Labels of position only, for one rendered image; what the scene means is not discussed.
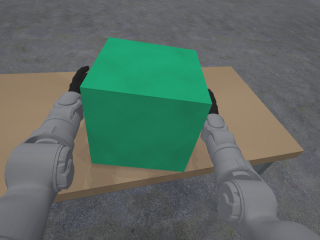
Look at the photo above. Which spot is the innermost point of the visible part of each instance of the right robot hand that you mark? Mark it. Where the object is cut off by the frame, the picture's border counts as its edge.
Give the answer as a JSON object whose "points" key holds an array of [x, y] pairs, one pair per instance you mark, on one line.
{"points": [[214, 107]]}

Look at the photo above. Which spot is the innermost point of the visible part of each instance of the carton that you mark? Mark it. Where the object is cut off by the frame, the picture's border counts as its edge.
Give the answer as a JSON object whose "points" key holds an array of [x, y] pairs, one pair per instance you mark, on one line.
{"points": [[144, 105]]}

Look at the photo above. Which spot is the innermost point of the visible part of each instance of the robot right forearm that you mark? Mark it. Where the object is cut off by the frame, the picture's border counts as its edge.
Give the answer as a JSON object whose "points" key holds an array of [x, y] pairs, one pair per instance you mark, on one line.
{"points": [[225, 153]]}

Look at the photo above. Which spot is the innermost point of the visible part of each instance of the table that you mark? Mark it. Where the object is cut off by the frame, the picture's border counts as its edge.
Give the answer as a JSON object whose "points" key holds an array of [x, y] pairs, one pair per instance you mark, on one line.
{"points": [[27, 98]]}

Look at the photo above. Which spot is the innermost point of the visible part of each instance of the robot right upper arm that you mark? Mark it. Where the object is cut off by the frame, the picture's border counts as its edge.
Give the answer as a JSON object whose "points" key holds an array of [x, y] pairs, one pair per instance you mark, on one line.
{"points": [[250, 207]]}

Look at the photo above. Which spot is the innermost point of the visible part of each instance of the robot left forearm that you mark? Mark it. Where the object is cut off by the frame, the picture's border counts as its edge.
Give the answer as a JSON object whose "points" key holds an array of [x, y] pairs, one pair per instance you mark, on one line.
{"points": [[60, 126]]}

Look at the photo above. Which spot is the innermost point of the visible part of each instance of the left robot hand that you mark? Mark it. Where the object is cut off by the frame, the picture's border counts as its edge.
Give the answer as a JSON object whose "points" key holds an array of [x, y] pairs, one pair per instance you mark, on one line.
{"points": [[78, 79]]}

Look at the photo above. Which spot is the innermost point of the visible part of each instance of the robot left upper arm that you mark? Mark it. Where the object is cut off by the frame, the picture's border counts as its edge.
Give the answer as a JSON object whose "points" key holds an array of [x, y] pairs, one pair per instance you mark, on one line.
{"points": [[36, 173]]}

